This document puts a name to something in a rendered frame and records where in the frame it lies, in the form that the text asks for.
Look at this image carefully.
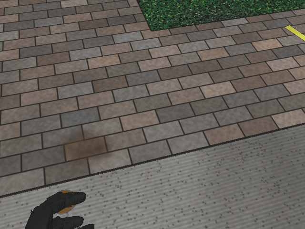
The robot left hand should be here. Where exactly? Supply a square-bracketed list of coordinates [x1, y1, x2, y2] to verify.
[25, 192, 94, 229]

